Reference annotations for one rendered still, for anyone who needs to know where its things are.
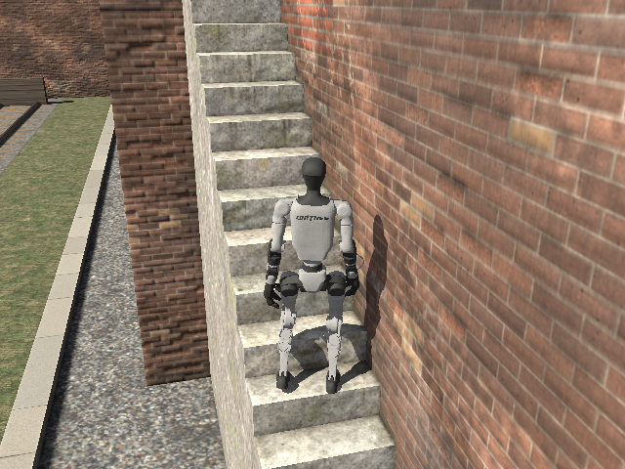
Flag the stairs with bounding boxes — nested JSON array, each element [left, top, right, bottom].
[[182, 0, 396, 469]]

